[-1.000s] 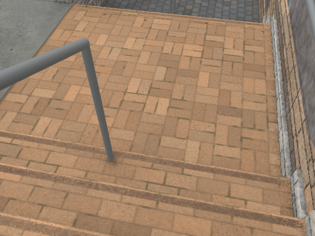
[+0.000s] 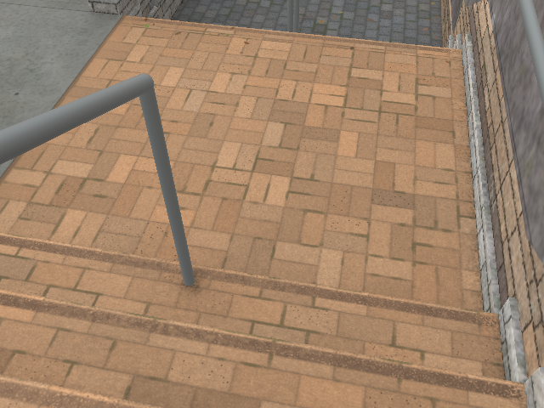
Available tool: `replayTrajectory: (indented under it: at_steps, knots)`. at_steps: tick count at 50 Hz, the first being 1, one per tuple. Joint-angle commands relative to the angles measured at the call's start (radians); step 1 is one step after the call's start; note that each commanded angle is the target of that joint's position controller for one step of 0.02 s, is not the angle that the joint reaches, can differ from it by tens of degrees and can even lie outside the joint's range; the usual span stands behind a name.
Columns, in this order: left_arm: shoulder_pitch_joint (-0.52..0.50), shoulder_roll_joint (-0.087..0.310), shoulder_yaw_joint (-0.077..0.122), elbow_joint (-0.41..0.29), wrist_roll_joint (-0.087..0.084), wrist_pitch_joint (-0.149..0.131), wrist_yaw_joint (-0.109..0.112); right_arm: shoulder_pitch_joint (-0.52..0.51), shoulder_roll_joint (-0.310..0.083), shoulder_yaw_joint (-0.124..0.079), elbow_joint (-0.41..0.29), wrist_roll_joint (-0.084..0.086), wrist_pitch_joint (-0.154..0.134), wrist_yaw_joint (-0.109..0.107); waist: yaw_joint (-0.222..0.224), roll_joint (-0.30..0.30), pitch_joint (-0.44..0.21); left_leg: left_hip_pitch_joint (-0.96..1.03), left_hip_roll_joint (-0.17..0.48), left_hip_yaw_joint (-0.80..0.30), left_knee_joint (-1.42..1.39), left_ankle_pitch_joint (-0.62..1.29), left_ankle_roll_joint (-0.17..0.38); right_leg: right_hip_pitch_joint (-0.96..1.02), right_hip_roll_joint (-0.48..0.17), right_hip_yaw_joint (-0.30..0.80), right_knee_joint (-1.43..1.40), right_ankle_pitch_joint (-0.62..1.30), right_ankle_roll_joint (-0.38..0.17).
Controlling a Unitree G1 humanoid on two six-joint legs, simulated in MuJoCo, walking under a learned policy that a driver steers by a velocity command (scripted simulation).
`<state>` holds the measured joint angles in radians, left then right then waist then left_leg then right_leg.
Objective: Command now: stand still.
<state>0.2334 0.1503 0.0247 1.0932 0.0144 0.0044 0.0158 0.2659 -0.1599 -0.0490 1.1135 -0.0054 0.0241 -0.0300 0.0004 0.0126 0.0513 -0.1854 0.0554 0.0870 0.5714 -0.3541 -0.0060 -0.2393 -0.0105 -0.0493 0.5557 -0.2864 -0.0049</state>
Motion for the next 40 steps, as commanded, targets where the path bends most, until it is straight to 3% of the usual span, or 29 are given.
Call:
replayTrajectory:
  at_steps: [1,2,3,4,6,13,14,15,16,17,19,30,32,34,35,36,37,38,39,40]
  knots:
    - [0.039,0.077,0.007,-0.018,-0.003,-0.003,0.009,0.050,-0.076,-0.007,-0.017,0.002,-0.002,-0.009,0.000,-0.006,-0.006,-0.057,0.047,-0.062,-0.110,0.210,0.039,0.051,-0.058,0.083,-0.093,0.216,-0.035]
    - [0.084,0.138,0.034,-0.009,-0.033,-0.038,-0.070,0.181,-0.125,-0.024,0.032,-0.020,-0.033,0.058,-0.021,-0.056,0.103,-0.139,-0.022,0.022,-0.155,0.037,0.025,0.001,0.012,0.017,-0.131,0.014,-0.025]
    - [0.032,0.071,0.010,-0.028,0.010,-0.012,-0.023,0.052,-0.078,-0.011,-0.014,-0.023,-0.010,0.017,0.012,0.016,0.023,-0.076,0.039,-0.055,-0.126,0.125,0.036,0.037,-0.043,0.074,-0.099,0.087,-0.033]
    - [0.040,0.056,0.005,-0.023,0.008,-0.005,-0.006,0.038,-0.062,-0.006,-0.024,-0.003,-0.005,0.004,0.004,0.014,-0.002,-0.065,0.046,-0.062,-0.127,0.170,0.040,0.045,-0.046,0.076,-0.097,0.143,-0.033]
    - [0.041,0.067,0.004,-0.016,0.000,-0.003,0.006,0.042,-0.068,-0.003,-0.020,0.004,-0.005,-0.005,0.004,0.000,0.002,-0.063,0.051,-0.066,-0.126,0.201,0.041,0.052,-0.049,0.079,-0.100,0.180,-0.033]
    - [0.040,0.062,0.001,-0.001,-0.003,0.002,0.007,0.068,-0.056,0.002,-0.003,0.001,-0.005,-0.006,0.005,-0.002,0.006,-0.046,0.054,-0.069,-0.156,0.198,0.033,0.065,-0.052,0.089,-0.132,0.168,-0.031]
    - [0.094,0.137,0.032,0.007,-0.035,-0.034,-0.069,0.171,-0.115,-0.016,0.035,-0.028,-0.031,0.070,-0.014,-0.055,0.122,-0.134,-0.021,0.012,-0.189,0.034,0.021,0.010,0.021,0.007,-0.151,-0.016,-0.009]
    - [0.036,0.047,0.002,-0.013,0.010,-0.010,-0.023,0.046,-0.074,-0.007,-0.019,-0.024,-0.013,0.022,0.012,0.022,0.035,-0.072,0.042,-0.057,-0.164,0.127,0.033,0.048,-0.043,0.076,-0.126,0.095,-0.024]
    - [0.042,0.033,-0.003,-0.009,0.009,-0.006,-0.007,0.037,-0.052,0.000,-0.022,-0.002,-0.009,0.007,0.004,0.013,0.006,-0.061,0.048,-0.064,-0.163,0.173,0.037,0.062,-0.050,0.081,-0.125,0.154,-0.024]
    - [0.044,0.045,-0.002,-0.005,0.002,-0.005,0.001,0.048,-0.052,0.002,-0.018,0.002,-0.008,-0.002,0.004,0.006,0.017,-0.059,0.050,-0.066,-0.162,0.201,0.037,0.059,-0.050,0.080,-0.124,0.176,-0.025]
    - [0.037,0.064,0.002,0.000,-0.001,-0.002,0.007,0.058,-0.055,0.003,-0.011,0.001,-0.014,-0.007,0.008,-0.002,-0.004,-0.045,0.058,-0.071,-0.161,0.248,0.036,0.082,-0.051,0.088,-0.130,0.206,-0.032]
    - [0.048,0.052,-0.009,0.029,-0.002,-0.005,0.005,0.069,-0.055,0.005,-0.007,-0.001,-0.012,-0.005,0.003,-0.004,0.034,-0.034,0.054,-0.070,-0.193,0.220,0.030,0.070,-0.059,0.094,-0.162,0.189,-0.019]
    - [0.068,0.069,0.000,0.032,0.000,-0.002,-0.001,0.106,-0.071,-0.007,-0.002,-0.005,-0.006,0.001,-0.001,0.011,0.004,-0.033,0.017,-0.055,-0.185,-0.098,0.059,0.059,-0.004,0.051,-0.115,-0.088,-0.042]
    - [0.079,0.081,0.011,0.018,0.017,0.004,-0.011,0.094,-0.110,-0.021,-0.033,-0.012,0.005,0.005,0.000,0.057,0.076,-0.122,0.032,-0.115,-0.230,-0.424,0.101,-0.031,0.052,0.004,-0.040,-0.320,-0.060]
    - [0.079,0.071,0.014,0.016,0.022,0.005,-0.015,0.119,-0.122,-0.028,-0.036,-0.015,0.004,0.002,-0.006,0.080,0.108,-0.134,0.069,-0.172,-0.253,-0.479,0.127,-0.075,0.078,-0.023,0.028,-0.295,-0.067]
    - [0.081,0.037,0.009,0.013,0.032,-0.001,-0.018,0.156,-0.137,-0.036,-0.027,-0.018,0.001,-0.001,-0.014,0.116,0.121,-0.130,0.123,-0.244,-0.278,-0.500,0.165,-0.110,0.095,-0.072,0.132,-0.201,-0.064]
    - [0.075,0.011,0.003,0.000,0.046,-0.014,-0.022,0.175,-0.157,-0.045,-0.021,-0.015,-0.001,-0.004,-0.022,0.127,0.128,-0.162,0.177,-0.309,-0.299,-0.488,0.205,-0.115,0.067,-0.082,0.222,-0.143,-0.056]
    - [0.169,0.072,0.045,0.013,0.021,-0.091,-0.049,0.321,-0.182,-0.054,0.030,-0.115,-0.050,0.031,-0.027,0.014,0.247,-0.267,0.298,-0.374,-0.350,-0.476,0.305,-0.103,0.022,0.004,0.199,-0.216,-0.062]
    - [0.151,0.048,0.040,-0.012,0.009,-0.120,-0.042,0.252,-0.158,-0.053,0.015,-0.099,-0.085,0.037,0.013,0.068,0.231,-0.248,0.307,-0.389,-0.336,-0.450,0.309,-0.059,-0.008,0.008,0.074,-0.154,-0.083]
    - [0.184,0.021,0.040,-0.008,0.015,-0.133,-0.030,0.141,-0.150,-0.054,-0.017,-0.066,-0.096,0.041,0.052,0.051,0.161,-0.326,0.251,-0.321,-0.252,-0.396,0.284,0.150,0.008,0.000,-0.007,-0.060,-0.088]
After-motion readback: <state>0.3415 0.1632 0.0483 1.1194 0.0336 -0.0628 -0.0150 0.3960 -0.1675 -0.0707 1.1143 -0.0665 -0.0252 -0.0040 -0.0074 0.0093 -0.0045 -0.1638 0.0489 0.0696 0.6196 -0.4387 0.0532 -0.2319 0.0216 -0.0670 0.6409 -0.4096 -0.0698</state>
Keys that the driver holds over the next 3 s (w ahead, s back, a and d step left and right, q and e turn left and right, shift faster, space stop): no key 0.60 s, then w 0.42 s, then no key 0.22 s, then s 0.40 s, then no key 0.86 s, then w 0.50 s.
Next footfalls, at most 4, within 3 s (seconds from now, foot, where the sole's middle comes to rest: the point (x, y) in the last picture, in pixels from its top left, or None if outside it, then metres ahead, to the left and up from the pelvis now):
1.28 left None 0.39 0.10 -0.92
1.64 right None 0.36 -0.08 -0.92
2.12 left None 0.28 0.08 -0.92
2.74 right None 0.22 -0.26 -0.92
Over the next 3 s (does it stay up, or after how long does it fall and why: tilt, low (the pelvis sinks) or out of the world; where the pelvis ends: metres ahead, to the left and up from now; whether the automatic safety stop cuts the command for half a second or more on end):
stays up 0.20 -0.15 -0.16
